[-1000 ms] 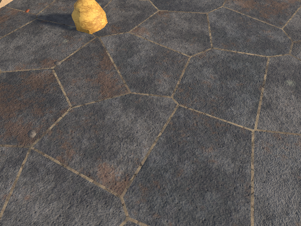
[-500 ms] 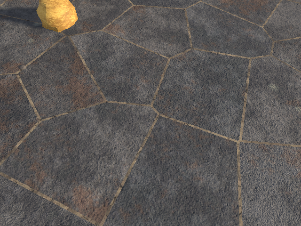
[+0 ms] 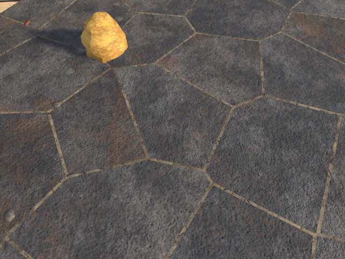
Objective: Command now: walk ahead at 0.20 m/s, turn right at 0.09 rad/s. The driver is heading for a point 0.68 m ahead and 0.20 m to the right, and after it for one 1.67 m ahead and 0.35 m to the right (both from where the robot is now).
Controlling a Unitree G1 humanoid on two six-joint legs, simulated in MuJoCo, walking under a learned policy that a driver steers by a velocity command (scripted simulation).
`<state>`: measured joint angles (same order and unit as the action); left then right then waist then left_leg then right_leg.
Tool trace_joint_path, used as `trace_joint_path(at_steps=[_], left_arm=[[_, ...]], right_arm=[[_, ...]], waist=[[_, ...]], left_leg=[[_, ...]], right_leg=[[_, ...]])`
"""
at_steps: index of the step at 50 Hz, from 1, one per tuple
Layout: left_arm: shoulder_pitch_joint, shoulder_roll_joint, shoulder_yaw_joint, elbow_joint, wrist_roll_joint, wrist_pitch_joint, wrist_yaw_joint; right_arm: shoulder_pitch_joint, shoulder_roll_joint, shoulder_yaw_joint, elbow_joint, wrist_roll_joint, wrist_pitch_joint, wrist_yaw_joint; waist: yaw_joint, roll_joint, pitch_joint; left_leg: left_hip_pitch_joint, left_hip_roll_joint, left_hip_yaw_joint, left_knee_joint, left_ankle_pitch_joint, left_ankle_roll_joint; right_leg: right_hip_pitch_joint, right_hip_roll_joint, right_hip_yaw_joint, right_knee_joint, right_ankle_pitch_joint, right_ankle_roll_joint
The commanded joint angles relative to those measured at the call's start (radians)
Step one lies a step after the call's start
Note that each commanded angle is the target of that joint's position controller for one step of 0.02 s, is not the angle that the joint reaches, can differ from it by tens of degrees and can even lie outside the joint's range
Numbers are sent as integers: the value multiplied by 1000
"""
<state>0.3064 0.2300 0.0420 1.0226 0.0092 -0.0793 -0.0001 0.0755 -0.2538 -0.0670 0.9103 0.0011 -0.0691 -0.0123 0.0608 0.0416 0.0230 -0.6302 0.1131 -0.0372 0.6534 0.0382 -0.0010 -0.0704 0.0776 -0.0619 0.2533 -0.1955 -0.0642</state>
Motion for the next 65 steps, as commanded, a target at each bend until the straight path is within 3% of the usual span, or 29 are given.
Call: trace_joint_path(at_steps=[1, 4, 5, 6, 7, 8, 9, 11, 16, 24, 27, 28, 29, 30, 31, 34, 38, 42, 46, 49, 51, 52, 53, 54, 55, 56, 57, 60, 65], left_arm=[[-3, 159, 26, -31, -13, 5, 10], [-40, 179, 36, -43, -30, 26, 18], [-21, 166, 33, -55, -22, 27, 20], [18, 107, 17, -82, -2, 18, 18], [117, 45, -4, -69, -14, 19, 21], [76, 134, 22, -71, -39, 27, 20], [-6, 160, 37, -101, -55, 38, 20], [-50, 154, 52, -123, -43, 67, 28], [-31, 94, 59, -135, -26, 76, 24], [-83, 104, 63, -168, -25, 76, -7], [102, 119, 83, -88, -28, 78, -5], [199, 197, 106, -69, -26, 72, 4], [204, 299, 110, -114, -26, 45, 0], [183, 280, 102, -126, -6, 11, -14], [122, 236, 87, -147, -9, -11, -14], [47, 146, 60, -180, -26, -7, 0], [121, 156, 62, -169, -25, -5, 28], [182, 140, 63, -150, -27, -1, 38], [223, 129, 64, -120, -29, 4, 37], [203, 150, 72, -118, -26, 16, 39], [167, 162, 72, -131, -20, 24, 34], [129, 151, 63, -153, -10, 23, 29], [255, 45, 35, -154, -6, 10, 20], [286, 40, 24, -133, -34, -8, 14], [171, 142, 50, -160, -59, -19, 13], [57, 164, 51, -193, -62, -25, 15], [-9, 153, 53, -211, -40, -29, 18], [17, 97, 53, -221, -16, -19, 22], [-177, 63, 31, -292, 0, -22, 16]], right_arm=[[-47, -53, -2, -57, -1, -4, 8], [24, -111, -21, -46, -11, -19, 6], [89, -170, -39, -28, -21, -26, -3], [168, -246, -53, -26, -35, -25, -13], [213, -245, -57, -25, -13, -2, -14], [233, -170, -37, -36, -3, 10, -11], [192, -142, -29, -42, 3, 13, -15], [74, -134, -25, -55, 2, 11, -20], [23, -143, -38, -47, -7, -15, -28], [20, -203, -64, -47, 27, 2, -14], [-8, -128, -42, -52, 22, 28, -5], [-27, -55, -21, -66, 4, 32, 3], [-74, -28, -10, -128, -1, 14, 5], [-125, -82, -18, -155, 28, -18, 11], [-127, -121, -24, -157, 41, -43, 19], [-99, -146, -39, -106, -8, -61, 14], [-178, -77, -25, -123, 0, -51, 21], [-280, -42, -7, -161, 14, -49, 41], [-340, -50, 3, -196, 17, -60, 60], [-288, -90, -7, -194, 17, -69, 66], [-92, -151, -36, -146, 8, -70, 56], [103, -187, -48, -105, -4, -67, 50], [274, -268, -72, -74, -18, -59, 44], [323, -208, -54, -33, 2, -50, 54], [238, -148, -37, -40, 21, -46, 50], [151, -113, -26, -60, 16, -42, 43], [94, -98, -16, -63, 4, -43, 46], [76, -89, -7, -56, -6, -47, 46], [149, -160, -27, -41, 17, -37, 15]], waist=[[-19, -103, -13], [-78, -107, -45], [-91, -67, -98], [-78, 59, -230], [-89, 250, -368], [-122, 157, -386], [-119, 115, -278], [-76, 108, -127], [-33, 95, -80], [-17, 73, -59], [50, -44, -40], [72, -274, -22], [42, -390, 30], [46, -292, 27], [10, -257, 46], [-38, -142, -4], [-23, -118, -20], [17, -158, 15], [44, -157, 59], [7, -182, 47], [-90, -201, -79], [-178, -185, -213], [-166, 57, -410], [-164, 250, -485], [-167, 153, -288], [-151, 50, -161], [-115, -20, -68], [-41, 30, -41], [-71, 10, 5]], left_leg=[[153, -52, 20, -87, 6, 2], [255, -81, 19, -231, -5, 33], [403, -41, -5, -259, 261, 57], [701, 137, -134, -154, 653, 137], [911, 335, -338, -164, 597, 295], [859, 315, -397, -246, 177, 286], [765, 276, -358, -320, -218, 243], [521, 228, -292, -448, -574, 188], [355, 187, -63, -548, -463, 181], [382, 221, 65, -511, -549, 146], [265, 135, 163, -249, -656, 87], [109, 41, 264, 142, -597, 28], [-258, -110, 165, 433, -643, -10], [-361, -92, 7, 532, -599, 22], [-399, -49, -23, 519, -488, 44], [-221, -14, -20, 329, -246, 27], [-115, -79, 6, 74, -54, -6], [-43, -107, 25, -104, 65, -10], [-35, -101, 32, -175, 72, 13], [54, -117, 53, -201, -18, 50], [326, -162, 100, -201, -46, 105], [628, -66, 7, -137, -13, 164], [1059, 193, -395, -126, -108, 318], [1141, 297, -732, -316, -280, 373], [999, 253, -630, -355, -403, 315], [818, 214, -481, -381, -368, 277], [643, 170, -391, -418, -264, 266], [460, 96, -279, -479, -117, 265], [373, 44, -159, -519, -47, 247]], right_leg=[[-64, -258, 111, 10, 516, -125], [-2, -252, 183, 162, 489, -87], [-44, -189, 166, 266, 448, -46], [-240, -106, 125, 484, 122, 3], [-471, -2, 52, 757, -479, 56], [-540, -47, 129, 894, -524, 54], [-624, -94, 120, 945, -435, 47], [-615, -155, 98, 924, -307, 54], [-488, -187, 61, 781, -125, 54], [-321, -170, -19, 450, -97, 16], [-105, -93, -74, 301, -159, -47], [-15, -234, 197, 140, -320, -128], [91, -399, 713, -49, -536, -269], [93, -457, 851, -138, -599, -314], [91, -448, 773, -116, -492, -274], [22, -331, 489, -70, -145, -168], [32, -263, 338, -58, 172, -138], [11, -242, 294, -63, 178, -115], [79, -278, 306, -31, 215, -113], [136, -302, 304, 41, 426, -94], [131, -253, 260, 252, 791, -62], [-26, -217, 244, 473, 710, -37], [-395, -76, 196, 876, 279, 33], [-574, 9, 249, 1086, -354, 48], [-679, -59, 261, 1153, -327, 31], [-679, -112, 214, 1124, -240, 18], [-645, -154, 176, 1052, -178, 17], [-524, -204, 158, 898, -130, 24], [-496, -180, 108, 508, 108, 82]])
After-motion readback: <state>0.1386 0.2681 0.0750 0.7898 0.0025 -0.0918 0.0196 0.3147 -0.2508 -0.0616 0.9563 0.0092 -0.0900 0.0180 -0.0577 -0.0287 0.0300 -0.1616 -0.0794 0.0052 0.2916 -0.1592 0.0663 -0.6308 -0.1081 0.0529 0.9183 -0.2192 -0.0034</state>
